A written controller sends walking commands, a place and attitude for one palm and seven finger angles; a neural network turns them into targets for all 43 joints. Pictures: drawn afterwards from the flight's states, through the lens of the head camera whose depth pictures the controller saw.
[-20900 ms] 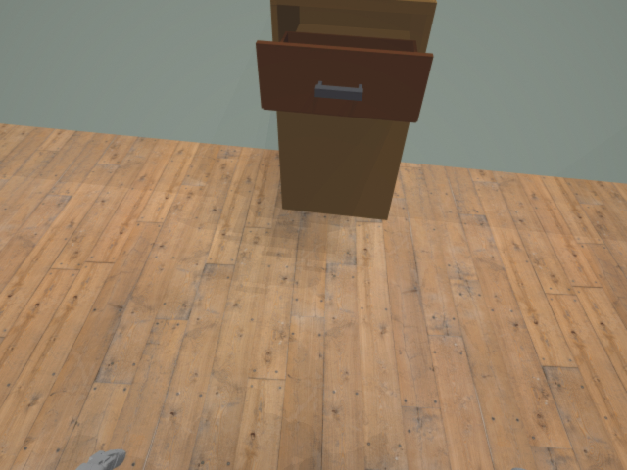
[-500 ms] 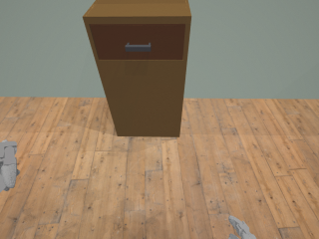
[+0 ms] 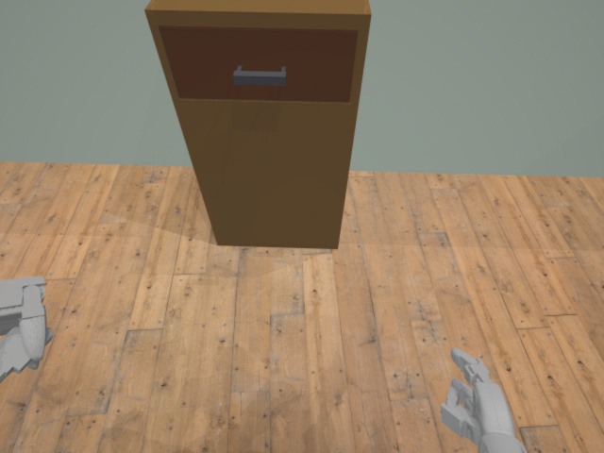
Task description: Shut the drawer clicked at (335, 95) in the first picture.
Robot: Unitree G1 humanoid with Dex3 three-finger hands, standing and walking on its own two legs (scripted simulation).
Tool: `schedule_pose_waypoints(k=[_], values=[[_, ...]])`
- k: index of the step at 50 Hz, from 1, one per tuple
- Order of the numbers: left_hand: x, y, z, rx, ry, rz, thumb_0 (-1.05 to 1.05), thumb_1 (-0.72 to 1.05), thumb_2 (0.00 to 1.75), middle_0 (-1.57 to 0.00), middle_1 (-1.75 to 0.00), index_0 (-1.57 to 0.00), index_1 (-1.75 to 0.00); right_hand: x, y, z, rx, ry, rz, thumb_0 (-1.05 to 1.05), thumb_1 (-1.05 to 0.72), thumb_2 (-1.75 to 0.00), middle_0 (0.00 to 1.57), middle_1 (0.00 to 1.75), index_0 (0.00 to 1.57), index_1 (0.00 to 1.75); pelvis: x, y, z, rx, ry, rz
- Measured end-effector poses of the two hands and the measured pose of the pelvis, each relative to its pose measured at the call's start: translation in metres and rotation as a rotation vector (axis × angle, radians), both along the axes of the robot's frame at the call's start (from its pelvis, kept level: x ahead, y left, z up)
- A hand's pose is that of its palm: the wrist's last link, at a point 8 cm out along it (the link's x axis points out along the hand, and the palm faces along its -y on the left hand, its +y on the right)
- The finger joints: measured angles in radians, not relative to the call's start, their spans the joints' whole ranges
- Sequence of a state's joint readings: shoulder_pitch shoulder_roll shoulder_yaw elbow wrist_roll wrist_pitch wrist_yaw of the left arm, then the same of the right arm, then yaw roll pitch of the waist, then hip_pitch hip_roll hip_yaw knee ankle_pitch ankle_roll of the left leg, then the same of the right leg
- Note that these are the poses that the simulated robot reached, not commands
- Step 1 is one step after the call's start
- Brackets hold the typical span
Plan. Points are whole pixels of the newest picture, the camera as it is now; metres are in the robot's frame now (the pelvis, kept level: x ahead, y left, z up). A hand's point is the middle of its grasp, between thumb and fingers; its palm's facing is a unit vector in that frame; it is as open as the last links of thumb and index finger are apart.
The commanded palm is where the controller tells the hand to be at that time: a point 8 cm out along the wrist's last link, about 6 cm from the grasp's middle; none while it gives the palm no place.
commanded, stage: stop stepping back and stand still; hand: left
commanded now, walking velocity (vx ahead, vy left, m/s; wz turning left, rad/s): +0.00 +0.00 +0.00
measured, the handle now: (261, 73) +0.91 +0.15 +0.01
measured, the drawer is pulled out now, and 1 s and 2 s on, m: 0.00 0.00 0.00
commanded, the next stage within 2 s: let the arm hang, fingers relaxed in 0.10 s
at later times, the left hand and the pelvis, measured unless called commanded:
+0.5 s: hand out of the picture +0.05 +0.22 -0.16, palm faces -0.01 -0.97 -0.23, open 3.1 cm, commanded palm none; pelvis -0.03 +0.03 +0.00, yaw +1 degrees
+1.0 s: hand out of the picture -0.04 +0.20 -0.17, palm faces +0.04 -0.98 -0.20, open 7.0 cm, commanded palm none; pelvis -0.01 +0.04 +0.01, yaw +0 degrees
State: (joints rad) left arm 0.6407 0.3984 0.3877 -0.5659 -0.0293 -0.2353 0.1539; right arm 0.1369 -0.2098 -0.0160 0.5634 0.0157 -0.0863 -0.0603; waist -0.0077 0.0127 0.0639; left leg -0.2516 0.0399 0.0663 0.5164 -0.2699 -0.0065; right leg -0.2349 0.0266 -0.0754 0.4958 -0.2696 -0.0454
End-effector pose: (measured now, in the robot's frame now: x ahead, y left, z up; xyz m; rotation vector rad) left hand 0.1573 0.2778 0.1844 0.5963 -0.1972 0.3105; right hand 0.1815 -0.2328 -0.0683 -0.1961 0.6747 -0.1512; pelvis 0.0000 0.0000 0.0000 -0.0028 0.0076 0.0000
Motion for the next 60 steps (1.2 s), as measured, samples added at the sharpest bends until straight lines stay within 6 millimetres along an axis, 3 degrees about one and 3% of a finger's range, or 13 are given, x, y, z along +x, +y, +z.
schedule_pose_waypoints(k=[11, 13, 15, 17, 21, 24, 25, 32, 39, 43, 48, 54, 60], values=[[-0.010, 0.014, -0.007, -0.034, 0.021, -0.013, 0.01, 0.89, 0.90, -1.41, -1.60, -1.41, -1.60, -0.026, 0.024, -0.010, 0.013, 0.076, 0.023, 0.01, -0.90, -0.90, 0.20, 0.30, 0.20, 0.30, -0.003, 0.015, 0.003, -0.007, -0.004, 0.006], [-0.001, 0.026, -0.050, -0.069, 0.179, 0.002, 0.00, 0.89, 0.90, -1.40, -1.60, -1.40, -1.60, -0.031, 0.023, -0.023, 0.029, 0.112, 0.068, 0.01, -0.90, -0.90, 0.20, 0.30, 0.20, 0.30, -0.008, 0.021, 0.000, -0.010, 0.005, 0.021], [0.002, 0.038, -0.110, -0.149, 0.417, 0.064, 0.00, 0.89, 0.90, -1.38, -1.58, -1.39, -1.58, -0.038, 0.018, -0.036, 0.031, 0.161, 0.079, 0.01, -0.90, -0.90, 0.20, 0.30, 0.20, 0.30, -0.014, 0.026, -0.004, -0.010, 0.009, 0.026], [-0.009, 0.041, -0.172, -0.239, 0.658, 0.127, 0.00, 0.90, 0.90, -1.35, -1.55, -1.35, -1.55, -0.050, 0.013, -0.046, 0.027, 0.205, 0.061, 0.01, -0.90, -0.90, 0.20, 0.30, 0.20, 0.30, -0.018, 0.030, -0.007, -0.006, 0.009, 0.023], [-0.058, 0.015, -0.266, -0.403, 1.039, 0.171, 0.00, 0.91, 0.90, -1.24, -1.44, -1.24, -1.44, -0.090, 0.008, -0.052, 0.001, 0.320, 0.014, 0.01, -0.90, -0.90, 0.20, 0.30, 0.20, 0.30, -0.024, 0.031, -0.008, 0.003, -0.005, 0.018], [-0.102, -0.015, -0.309, -0.515, 1.235, 0.174, 0.01, 0.91, 0.90, -1.14, -1.34, -1.14, -1.33, -0.128, 0.009, -0.052, -0.022, 0.445, -0.009, 0.01, -0.90, -0.90, 0.20, 0.30, 0.20, 0.30, -0.027, 0.030, -0.005, 0.003, -0.014, 0.020], [-0.115, -0.014, -0.316, -0.515, 1.267, 0.211, 0.01, 0.90, 0.90, -1.10, -1.32, -1.10, -1.30, -0.141, 0.010, -0.052, -0.027, 0.489, -0.016, 0.01, -0.90, -0.90, 0.20, 0.30, 0.20, 0.30, -0.028, 0.029, -0.004, 0.000, -0.015, 0.023], [-0.194, -0.004, -0.327, -0.581, 1.474, 0.343, 0.01, 0.90, 0.90, -0.83, -1.06, -0.84, -1.01, -0.207, 0.023, -0.059, -0.004, 0.720, -0.058, 0.01, -0.90, -0.90, 0.20, 0.30, 0.20, 0.30, -0.030, 0.031, 0.002, -0.014, -0.015, 0.034], [-0.233, -0.002, -0.317, -0.578, 1.592, 0.427, 0.00, 0.91, 0.90, -0.57, -0.73, -0.57, -0.71, -0.228, 0.047, -0.072, 0.072, 0.780, -0.080, 0.01, -0.90, -0.90, 0.20, 0.30, 0.20, 0.30, -0.026, 0.037, 0.005, -0.010, -0.014, 0.024], [-0.232, -0.007, -0.315, -0.581, 1.601, 0.432, 0.00, 0.91, 0.90, -0.42, -0.55, -0.42, -0.55, -0.226, 0.060, -0.077, 0.110, 0.776, -0.084, 0.01, -0.90, -0.90, 0.20, 0.30, 0.20, 0.30, -0.023, 0.038, 0.005, -0.004, -0.016, 0.016], [-0.213, -0.019, -0.318, -0.596, 1.571, 0.402, 0.00, 0.91, 0.90, -0.29, -0.41, -0.29, -0.41, -0.219, 0.069, -0.079, 0.139, 0.760, -0.085, 0.01, -0.90, -0.90, 0.20, 0.30, 0.20, 0.30, -0.017, 0.037, 0.006, 0.002, -0.020, 0.010], [-0.184, -0.039, -0.322, -0.620, 1.525, 0.344, 0.00, 0.91, 0.90, -0.23, -0.33, -0.23, -0.33, -0.214, 0.068, -0.079, 0.143, 0.754, -0.097, 0.01, -0.91, -0.90, 0.20, 0.30, 0.20, 0.30, -0.010, 0.033, 0.007, 0.006, -0.025, 0.005], [-0.176, -0.044, -0.324, -0.615, 1.531, 0.339, 0.01, 0.93, 0.90, -0.21, -0.31, -0.21, -0.31, -0.214, 0.062, -0.077, 0.140, 0.761, -0.119, 0.01, -0.91, -0.90, 0.20, 0.30, 0.20, 0.30, -0.003, 0.027, 0.007, 0.007, -0.028, 0.000]])
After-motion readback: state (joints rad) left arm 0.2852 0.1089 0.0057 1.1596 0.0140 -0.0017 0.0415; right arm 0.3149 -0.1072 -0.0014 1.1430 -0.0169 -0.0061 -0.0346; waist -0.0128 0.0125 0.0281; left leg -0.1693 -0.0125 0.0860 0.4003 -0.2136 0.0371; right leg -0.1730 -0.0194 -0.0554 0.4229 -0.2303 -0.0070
